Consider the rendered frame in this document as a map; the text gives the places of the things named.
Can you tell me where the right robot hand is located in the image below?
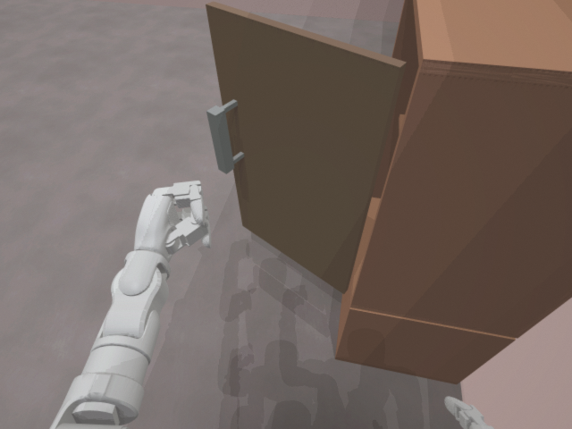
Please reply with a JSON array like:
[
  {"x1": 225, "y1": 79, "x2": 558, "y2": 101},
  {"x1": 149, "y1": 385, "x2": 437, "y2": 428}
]
[{"x1": 444, "y1": 396, "x2": 494, "y2": 429}]

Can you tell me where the left robot hand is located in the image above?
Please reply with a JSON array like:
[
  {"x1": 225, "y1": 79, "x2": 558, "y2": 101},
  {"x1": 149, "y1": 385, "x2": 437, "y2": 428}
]
[{"x1": 134, "y1": 181, "x2": 211, "y2": 263}]

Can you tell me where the handle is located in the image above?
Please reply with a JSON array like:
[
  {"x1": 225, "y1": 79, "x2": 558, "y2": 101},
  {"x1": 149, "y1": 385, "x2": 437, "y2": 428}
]
[{"x1": 206, "y1": 99, "x2": 244, "y2": 174}]

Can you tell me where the left robot forearm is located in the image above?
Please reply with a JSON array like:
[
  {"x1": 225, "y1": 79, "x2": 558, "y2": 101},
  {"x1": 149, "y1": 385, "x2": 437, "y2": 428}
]
[{"x1": 49, "y1": 250, "x2": 171, "y2": 429}]

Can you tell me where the cupboard door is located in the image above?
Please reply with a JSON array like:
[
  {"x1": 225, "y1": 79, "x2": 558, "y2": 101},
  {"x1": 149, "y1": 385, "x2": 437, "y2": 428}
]
[{"x1": 206, "y1": 2, "x2": 407, "y2": 294}]

